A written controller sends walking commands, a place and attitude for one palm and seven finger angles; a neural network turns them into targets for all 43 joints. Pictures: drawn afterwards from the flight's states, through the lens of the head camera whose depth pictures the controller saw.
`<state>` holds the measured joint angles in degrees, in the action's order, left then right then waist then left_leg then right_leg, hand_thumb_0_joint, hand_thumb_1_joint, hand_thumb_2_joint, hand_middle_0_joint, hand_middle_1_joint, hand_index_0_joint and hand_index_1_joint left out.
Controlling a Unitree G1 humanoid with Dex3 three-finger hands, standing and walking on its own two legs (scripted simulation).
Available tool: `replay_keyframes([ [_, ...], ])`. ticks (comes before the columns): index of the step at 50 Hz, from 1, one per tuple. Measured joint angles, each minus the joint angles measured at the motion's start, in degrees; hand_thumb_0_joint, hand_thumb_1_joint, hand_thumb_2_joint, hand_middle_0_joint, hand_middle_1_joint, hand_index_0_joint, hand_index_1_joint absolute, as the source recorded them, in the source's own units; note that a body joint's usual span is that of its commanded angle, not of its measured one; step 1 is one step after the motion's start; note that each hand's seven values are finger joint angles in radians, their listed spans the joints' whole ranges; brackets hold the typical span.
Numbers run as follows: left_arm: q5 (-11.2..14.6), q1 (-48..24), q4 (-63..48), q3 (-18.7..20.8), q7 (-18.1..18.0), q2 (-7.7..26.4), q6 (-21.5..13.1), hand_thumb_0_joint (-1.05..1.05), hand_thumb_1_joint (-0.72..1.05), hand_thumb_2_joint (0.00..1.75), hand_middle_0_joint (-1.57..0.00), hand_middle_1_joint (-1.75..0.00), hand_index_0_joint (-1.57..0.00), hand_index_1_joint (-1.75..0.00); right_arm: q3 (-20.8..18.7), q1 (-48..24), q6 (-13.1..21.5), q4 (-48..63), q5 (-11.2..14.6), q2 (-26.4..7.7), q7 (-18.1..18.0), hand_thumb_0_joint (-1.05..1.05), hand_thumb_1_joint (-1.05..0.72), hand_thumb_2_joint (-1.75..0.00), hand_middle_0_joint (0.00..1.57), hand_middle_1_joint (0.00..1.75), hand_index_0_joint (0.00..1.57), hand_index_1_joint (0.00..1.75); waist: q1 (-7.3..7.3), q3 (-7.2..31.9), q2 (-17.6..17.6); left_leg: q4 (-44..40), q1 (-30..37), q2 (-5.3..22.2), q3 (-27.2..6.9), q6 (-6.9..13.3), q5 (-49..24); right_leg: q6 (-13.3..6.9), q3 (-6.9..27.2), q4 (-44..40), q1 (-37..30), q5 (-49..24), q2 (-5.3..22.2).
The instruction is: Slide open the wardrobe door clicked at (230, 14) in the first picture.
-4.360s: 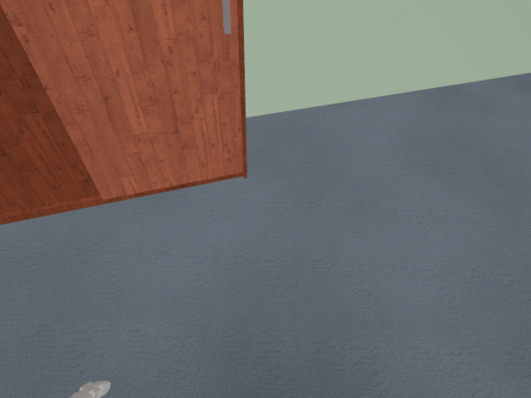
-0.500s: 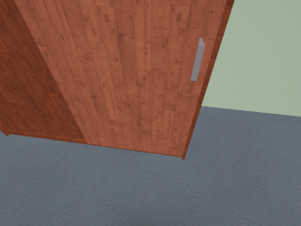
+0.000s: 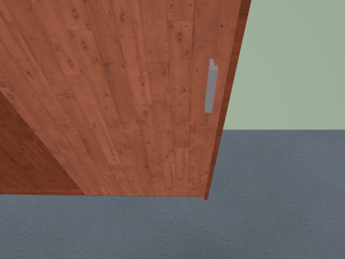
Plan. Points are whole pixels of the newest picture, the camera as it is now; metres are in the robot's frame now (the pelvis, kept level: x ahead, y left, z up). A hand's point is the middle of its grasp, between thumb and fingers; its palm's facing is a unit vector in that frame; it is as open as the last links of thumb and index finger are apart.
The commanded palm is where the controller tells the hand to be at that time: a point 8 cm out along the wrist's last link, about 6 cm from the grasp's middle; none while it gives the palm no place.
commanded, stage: come to a stop and stand still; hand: right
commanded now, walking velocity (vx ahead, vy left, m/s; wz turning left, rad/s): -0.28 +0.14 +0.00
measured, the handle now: (209, 86) +0.54 -0.09 +0.11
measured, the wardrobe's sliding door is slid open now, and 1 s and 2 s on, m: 0.00 0.00 0.00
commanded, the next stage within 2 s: look again from close up in 1.94 s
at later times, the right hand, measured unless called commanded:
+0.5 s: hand out of the picture +0.07 -0.13 -0.15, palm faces +0.04 +0.97 -0.26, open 7.3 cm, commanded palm none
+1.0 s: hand out of the picture +0.00 -0.18 -0.17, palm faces +0.07 +0.97 -0.21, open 7.4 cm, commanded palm none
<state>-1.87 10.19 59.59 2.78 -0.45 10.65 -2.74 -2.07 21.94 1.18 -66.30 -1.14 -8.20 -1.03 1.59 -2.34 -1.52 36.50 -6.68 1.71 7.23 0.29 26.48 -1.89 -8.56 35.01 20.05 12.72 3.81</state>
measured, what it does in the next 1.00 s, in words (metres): steps on the spot: left foot, then right foot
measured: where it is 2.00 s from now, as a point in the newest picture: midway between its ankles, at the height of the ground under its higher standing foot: outside the picture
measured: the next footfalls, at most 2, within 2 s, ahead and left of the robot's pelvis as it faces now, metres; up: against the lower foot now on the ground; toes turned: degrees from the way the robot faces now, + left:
left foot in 0.36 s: +0.05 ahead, +0.15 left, +0.00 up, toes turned +1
right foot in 0.80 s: +0.01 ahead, -0.11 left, +0.00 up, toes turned -4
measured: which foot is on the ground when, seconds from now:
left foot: up 0.00-0.34, down 0.36-1.00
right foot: down 0.00-0.40, up 0.42-0.78, down 0.80-1.00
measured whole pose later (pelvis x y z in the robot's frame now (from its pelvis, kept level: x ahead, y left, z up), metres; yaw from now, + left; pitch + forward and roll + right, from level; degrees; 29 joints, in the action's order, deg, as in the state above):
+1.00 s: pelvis +0.00 +0.01 +0.01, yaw +0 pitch +0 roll -1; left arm -0.8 12.8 61.6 1.3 -2.1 8.9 0.2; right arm -1.8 14.6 -1.4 -63.2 -1.3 -11.0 -1.5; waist 2.0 -1.8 -1.8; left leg 28.3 -14.1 3.9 1.9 -1.7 13.4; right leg -0.4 -4.0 26.9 9.7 16.8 0.4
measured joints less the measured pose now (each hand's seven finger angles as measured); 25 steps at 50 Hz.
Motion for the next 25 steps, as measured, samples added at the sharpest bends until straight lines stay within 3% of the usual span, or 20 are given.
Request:
replay_keyframes([
  [2,0.07,-0.51,-0.33,-0.74,-0.74,-0.49,-0.10,0.01,0.93,0.90,-0.19,-0.30,-0.19,-0.30,0.18,-0.23,-1.12,-0.51,0.06,0.07,-0.23,0.00,-0.92,-0.89,0.20,0.29,0.20,0.30,0.19,-0.39,-0.51,10.74,-4.86,0.08,-2.04,0.03,3.81,-1.19,-0.83,-0.29,-1.22,1.41,-0.32],
  [4,0.23,-0.87,0.01,-1.43,-1.45,-1.29,0.26,0.01,0.93,0.90,-0.20,-0.30,-0.20,-0.30,0.30,-1.33,-1.75,-0.49,0.11,0.03,-0.39,0.01,-0.92,-0.89,0.20,0.29,0.20,0.30,0.16,-0.86,-0.73,14.43,-8.26,0.63,-2.93,-0.55,3.31,-1.09,-1.05,-2.96,-2.94,0.63,-0.80],
  [11,0.82,-2.22,1.17,-0.54,-2.28,-1.90,2.41,0.00,0.95,0.90,-0.20,-0.30,-0.20,-0.30,-0.15,-5.94,-3.53,3.57,-0.27,-0.29,-0.65,0.01,-0.91,-0.89,0.20,0.29,0.19,0.30,-0.46,-1.81,0.15,10.86,-14.32,2.33,-4.63,-2.12,-0.71,-0.56,-0.66,-8.05,-5.14,-1.89,-0.73],
  [16,0.48,-1.56,0.97,0.45,-1.57,-1.36,3.54,0.00,0.94,0.90,-0.20,-0.30,-0.20,-0.30,-0.77,-8.66,-3.31,6.51,-0.41,-1.03,-0.88,0.00,-0.91,-0.89,0.20,0.29,0.19,0.30,-1.13,-1.78,1.45,4.55,-12.71,1.99,-3.61,-1.97,-4.87,1.16,0.22,-6.40,-4.35,-1.46,0.49],
  [18,0.67,-0.74,0.86,0.68,-1.18,-1.38,3.93,0.00,0.93,0.90,-0.20,-0.30,-0.20,-0.30,-0.74,-8.71,-2.44,7.56,-0.53,-1.60,-0.95,0.00,-0.91,-0.89,0.20,0.29,0.19,0.30,-1.04,-1.11,1.02,-2.92,-9.72,2.27,-3.81,-1.78,-10.67,2.18,0.04,-4.05,-3.27,-0.40,0.34],
  [22,0.91,0.39,0.85,1.10,-0.41,-0.34,5.62,0.00,0.92,0.90,-0.20,-0.30,-0.20,-0.30,0.01,-9.27,-1.99,7.54,-0.75,-0.59,-0.76,0.00,-0.91,-0.89,0.20,0.29,0.19,0.30,-1.32,-0.26,3.18,-2.80,-9.93,1.32,-3.33,0.21,-10.89,2.87,3.73,3.23,-0.80,9.77,-0.49],
  [25,0.68,1.54,0.93,1.09,0.09,0.15,6.03,0.01,0.92,0.90,-0.20,-0.30,-0.20,-0.30,0.00,-9.26,-1.97,7.87,-0.73,-0.18,-0.79,0.00,-0.92,-0.89,0.20,0.29,0.20,0.30,-1.07,0.48,3.24,-6.06,-9.13,1.31,-3.57,0.73,-12.55,3.04,5.75,11.06,0.86,10.90,-2.01],
])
